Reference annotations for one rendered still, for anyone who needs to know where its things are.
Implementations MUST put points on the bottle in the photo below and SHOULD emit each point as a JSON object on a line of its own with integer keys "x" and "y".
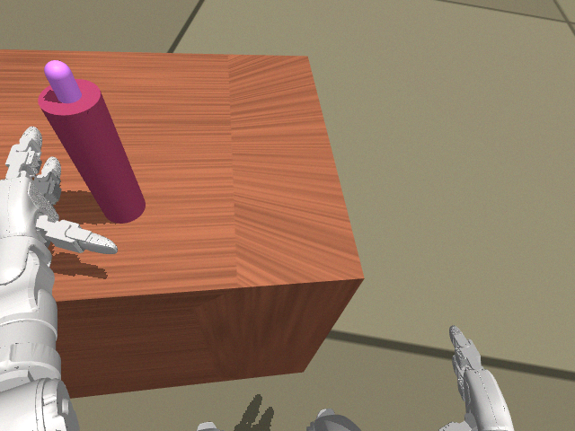
{"x": 79, "y": 116}

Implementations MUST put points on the right robot hand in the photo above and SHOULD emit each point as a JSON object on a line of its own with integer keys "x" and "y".
{"x": 486, "y": 409}

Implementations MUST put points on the left robot arm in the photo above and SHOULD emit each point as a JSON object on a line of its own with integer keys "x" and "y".
{"x": 32, "y": 395}

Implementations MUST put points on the left robot hand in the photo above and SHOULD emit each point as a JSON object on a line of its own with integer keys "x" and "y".
{"x": 26, "y": 205}

